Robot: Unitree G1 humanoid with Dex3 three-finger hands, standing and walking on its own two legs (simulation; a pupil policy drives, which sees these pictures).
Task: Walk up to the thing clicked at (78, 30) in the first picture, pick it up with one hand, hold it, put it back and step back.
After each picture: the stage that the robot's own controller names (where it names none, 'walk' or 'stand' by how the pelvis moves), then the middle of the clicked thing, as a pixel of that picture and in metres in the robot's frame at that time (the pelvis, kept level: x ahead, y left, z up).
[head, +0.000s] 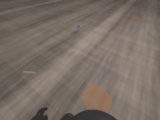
stand; (78, 28) +2.38 +0.38 -0.65
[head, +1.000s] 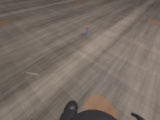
walk; (87, 31) +2.25 +0.25 -0.64
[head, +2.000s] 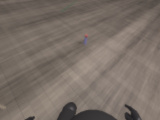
walk; (85, 39) +1.58 +0.18 -0.63
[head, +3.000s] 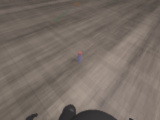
walk; (79, 56) +1.08 +0.19 -0.63
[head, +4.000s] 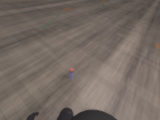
walk; (71, 73) +0.74 +0.19 -0.63
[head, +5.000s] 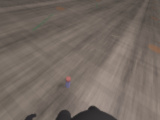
walk; (68, 82) +0.58 +0.17 -0.65
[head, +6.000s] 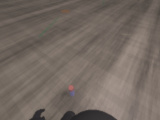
stand; (71, 91) +0.44 +0.20 -0.64
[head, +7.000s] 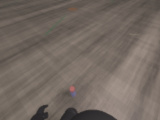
stand; (72, 91) +0.42 +0.20 -0.65
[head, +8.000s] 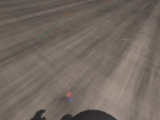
stand; (69, 97) +0.38 +0.19 -0.66
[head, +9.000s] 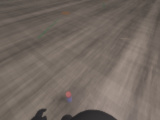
stand; (69, 97) +0.38 +0.20 -0.66
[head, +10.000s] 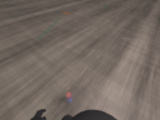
stand; (69, 97) +0.37 +0.20 -0.66
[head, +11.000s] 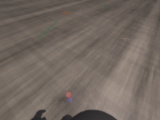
stand; (69, 97) +0.37 +0.20 -0.66
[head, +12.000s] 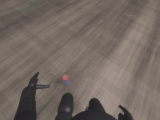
go down; (66, 80) +0.41 +0.20 -0.54
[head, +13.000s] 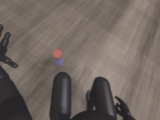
go down; (58, 58) +0.45 +0.25 -0.26
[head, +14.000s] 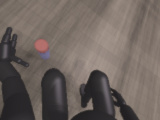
close in; (43, 51) +0.43 +0.27 -0.20
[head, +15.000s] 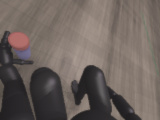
close; (22, 48) +0.42 +0.30 -0.16
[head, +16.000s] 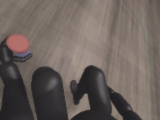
lift; (21, 49) +0.40 +0.31 -0.16
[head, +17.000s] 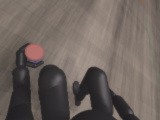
lift; (35, 56) +0.36 +0.27 -0.15
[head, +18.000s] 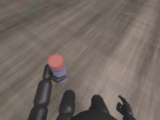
lift; (59, 71) +0.32 +0.18 +0.04
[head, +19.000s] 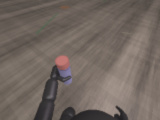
hold; (65, 72) +0.33 +0.15 +0.06
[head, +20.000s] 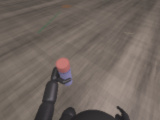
hold; (65, 74) +0.31 +0.16 +0.05
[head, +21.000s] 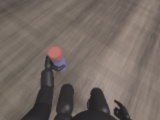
crouch; (59, 61) +0.40 +0.19 -0.02
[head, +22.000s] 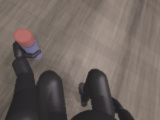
lower; (31, 47) +0.44 +0.29 -0.12
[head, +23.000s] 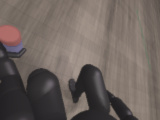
lower; (13, 45) +0.44 +0.31 -0.16
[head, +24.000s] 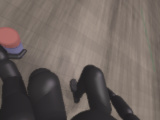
lower; (14, 46) +0.42 +0.32 -0.16
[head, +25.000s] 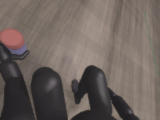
lower; (17, 47) +0.41 +0.32 -0.15
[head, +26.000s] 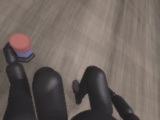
rest; (24, 50) +0.40 +0.30 -0.16
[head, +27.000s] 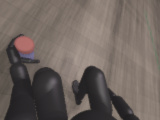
open; (26, 52) +0.41 +0.29 -0.16
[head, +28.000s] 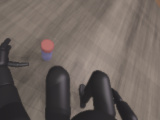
stand; (47, 52) +0.42 +0.27 -0.19
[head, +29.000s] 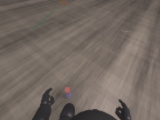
stand; (68, 92) +0.37 +0.17 -0.57
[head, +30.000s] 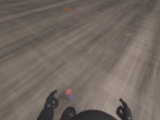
stand; (69, 94) +0.38 +0.19 -0.60
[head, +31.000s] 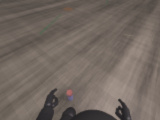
stand; (70, 95) +0.37 +0.18 -0.60
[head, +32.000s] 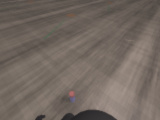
stand; (72, 96) +0.40 +0.17 -0.65
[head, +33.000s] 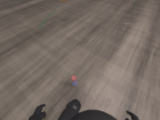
walk; (74, 81) +0.51 +0.19 -0.63
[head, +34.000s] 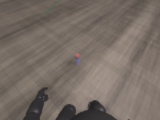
walk; (77, 59) +0.84 +0.15 -0.62
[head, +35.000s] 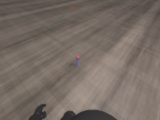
stand; (78, 61) +1.03 +0.18 -0.64
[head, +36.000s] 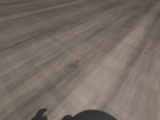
stand; (78, 62) +1.02 +0.17 -0.66
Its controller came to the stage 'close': yes
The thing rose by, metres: 0.68
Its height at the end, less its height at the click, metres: +0.00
